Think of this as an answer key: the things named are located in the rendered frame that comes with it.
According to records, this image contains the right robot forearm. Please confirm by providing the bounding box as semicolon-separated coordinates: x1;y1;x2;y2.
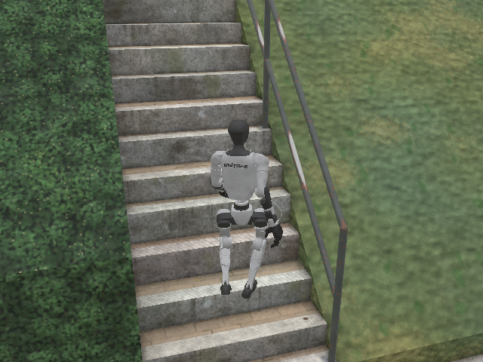
260;186;278;227

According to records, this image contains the right robot foot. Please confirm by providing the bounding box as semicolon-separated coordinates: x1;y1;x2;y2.
241;279;257;299

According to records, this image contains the left robot forearm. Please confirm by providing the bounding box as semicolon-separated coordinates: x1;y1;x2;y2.
212;184;225;192

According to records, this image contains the right robot hand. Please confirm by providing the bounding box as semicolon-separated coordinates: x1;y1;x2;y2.
265;224;283;248

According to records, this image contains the robot left upper arm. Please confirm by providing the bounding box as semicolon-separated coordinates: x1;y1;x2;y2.
210;151;225;187

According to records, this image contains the robot right upper arm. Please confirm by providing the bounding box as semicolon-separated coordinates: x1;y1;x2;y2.
254;153;269;198

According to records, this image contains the right robot shin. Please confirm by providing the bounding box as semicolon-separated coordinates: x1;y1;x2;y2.
246;239;266;290

